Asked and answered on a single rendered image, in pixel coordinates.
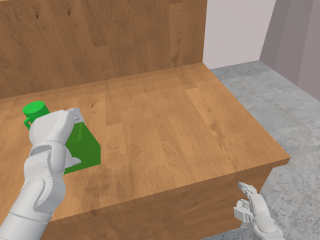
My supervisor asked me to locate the right robot forearm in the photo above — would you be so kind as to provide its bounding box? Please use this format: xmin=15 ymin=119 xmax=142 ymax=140
xmin=252 ymin=215 xmax=286 ymax=240

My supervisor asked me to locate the left robot hand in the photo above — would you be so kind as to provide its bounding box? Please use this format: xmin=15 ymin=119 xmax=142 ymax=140
xmin=29 ymin=107 xmax=86 ymax=169

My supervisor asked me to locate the right robot hand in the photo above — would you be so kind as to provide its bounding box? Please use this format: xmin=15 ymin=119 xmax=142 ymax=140
xmin=233 ymin=182 xmax=271 ymax=225

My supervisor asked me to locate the sponge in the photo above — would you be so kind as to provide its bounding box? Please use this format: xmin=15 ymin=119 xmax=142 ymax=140
xmin=64 ymin=121 xmax=101 ymax=175

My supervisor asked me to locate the left robot forearm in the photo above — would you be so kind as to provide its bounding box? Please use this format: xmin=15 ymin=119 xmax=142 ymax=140
xmin=0 ymin=141 xmax=66 ymax=240

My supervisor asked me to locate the table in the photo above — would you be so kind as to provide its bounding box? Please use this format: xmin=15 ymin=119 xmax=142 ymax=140
xmin=0 ymin=0 xmax=291 ymax=240

